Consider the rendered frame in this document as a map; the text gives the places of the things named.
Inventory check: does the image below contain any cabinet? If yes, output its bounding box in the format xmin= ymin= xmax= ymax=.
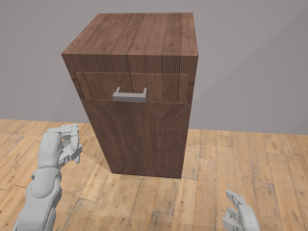
xmin=61 ymin=13 xmax=198 ymax=179

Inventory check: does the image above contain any robot left hand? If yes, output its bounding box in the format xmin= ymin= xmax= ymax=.
xmin=38 ymin=123 xmax=83 ymax=170

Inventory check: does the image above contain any left robot forearm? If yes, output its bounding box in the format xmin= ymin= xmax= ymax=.
xmin=12 ymin=167 xmax=63 ymax=231

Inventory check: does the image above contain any robot right hand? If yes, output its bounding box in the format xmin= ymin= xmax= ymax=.
xmin=222 ymin=190 xmax=261 ymax=231

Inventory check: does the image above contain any drawer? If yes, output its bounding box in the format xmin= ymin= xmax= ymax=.
xmin=75 ymin=71 xmax=190 ymax=103

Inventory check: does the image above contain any handle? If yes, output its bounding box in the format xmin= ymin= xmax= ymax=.
xmin=113 ymin=87 xmax=147 ymax=102

